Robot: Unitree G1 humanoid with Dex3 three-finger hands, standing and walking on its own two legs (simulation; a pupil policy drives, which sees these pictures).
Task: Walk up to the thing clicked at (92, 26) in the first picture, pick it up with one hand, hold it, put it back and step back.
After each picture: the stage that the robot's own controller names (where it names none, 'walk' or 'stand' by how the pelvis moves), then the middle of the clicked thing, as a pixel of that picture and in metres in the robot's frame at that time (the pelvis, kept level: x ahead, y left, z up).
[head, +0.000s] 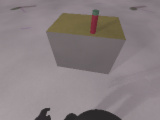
stand; (94, 22) +1.00 +0.00 +0.09
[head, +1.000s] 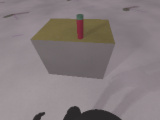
walk; (80, 27) +0.87 +0.18 +0.11
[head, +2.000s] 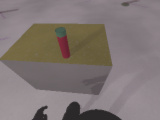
stand; (63, 44) +0.52 +0.25 +0.10
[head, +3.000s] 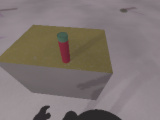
stand; (64, 49) +0.49 +0.22 +0.09
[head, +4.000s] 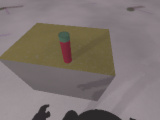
stand; (66, 49) +0.48 +0.21 +0.10
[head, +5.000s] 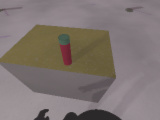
stand; (66, 51) +0.47 +0.21 +0.09
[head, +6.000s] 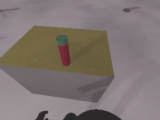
stand; (64, 52) +0.46 +0.22 +0.09
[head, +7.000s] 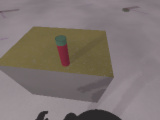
stand; (63, 52) +0.46 +0.22 +0.09
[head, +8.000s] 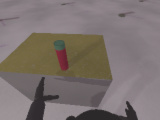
rise first; (62, 56) +0.44 +0.24 +0.09
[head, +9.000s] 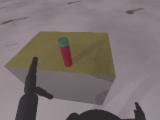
go down; (66, 53) +0.47 +0.24 +0.10
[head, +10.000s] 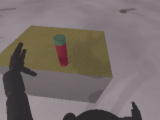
go down; (62, 52) +0.45 +0.23 +0.10
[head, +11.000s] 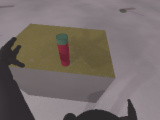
go down; (64, 52) +0.45 +0.21 +0.11
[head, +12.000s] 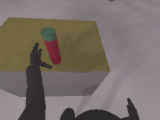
close in; (53, 49) +0.44 +0.23 +0.12
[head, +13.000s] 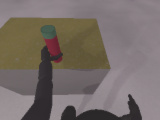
close; (53, 47) +0.45 +0.23 +0.14
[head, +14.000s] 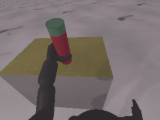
lift; (62, 46) +0.33 +0.16 +0.30
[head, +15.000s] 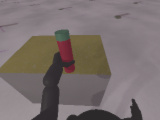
hold; (66, 53) +0.36 +0.16 +0.22
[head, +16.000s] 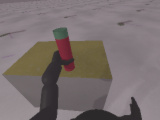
hold; (65, 51) +0.34 +0.16 +0.26
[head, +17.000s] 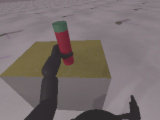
crouch; (64, 45) +0.37 +0.16 +0.28
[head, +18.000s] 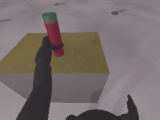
crouch; (55, 37) +0.45 +0.22 +0.26
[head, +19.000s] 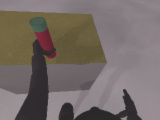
lower; (45, 41) +0.48 +0.25 +0.15
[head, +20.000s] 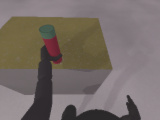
lower; (53, 47) +0.43 +0.24 +0.14
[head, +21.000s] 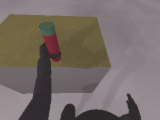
lower; (52, 45) +0.45 +0.24 +0.14
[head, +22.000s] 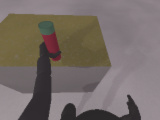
lower; (52, 44) +0.45 +0.24 +0.14
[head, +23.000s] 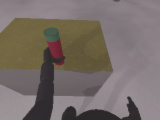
open; (56, 49) +0.42 +0.22 +0.14
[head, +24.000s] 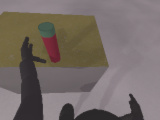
withdraw; (51, 46) +0.44 +0.23 +0.14
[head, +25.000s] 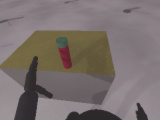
sink last; (65, 54) +0.43 +0.22 +0.12
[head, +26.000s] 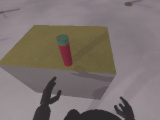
stand; (65, 52) +0.44 +0.22 +0.10
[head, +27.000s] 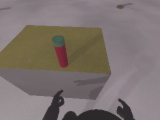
stand; (61, 53) +0.44 +0.23 +0.10
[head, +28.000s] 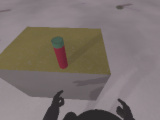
stand; (61, 54) +0.43 +0.23 +0.09
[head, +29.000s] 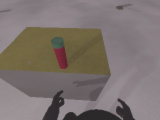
stand; (61, 55) +0.43 +0.23 +0.09
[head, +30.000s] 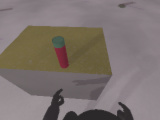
stand; (61, 54) +0.43 +0.23 +0.10
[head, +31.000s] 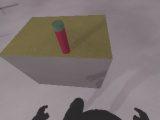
walk; (62, 39) +0.53 +0.24 +0.12
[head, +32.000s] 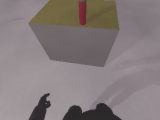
walk; (82, 11) +0.91 +0.12 +0.12
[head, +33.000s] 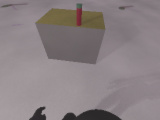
stand; (79, 15) +1.17 +0.20 +0.11
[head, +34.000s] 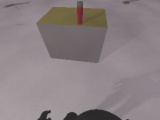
stand; (80, 13) +1.15 +0.20 +0.10
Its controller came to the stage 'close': yes
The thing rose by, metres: 0.21
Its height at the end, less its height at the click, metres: +0.00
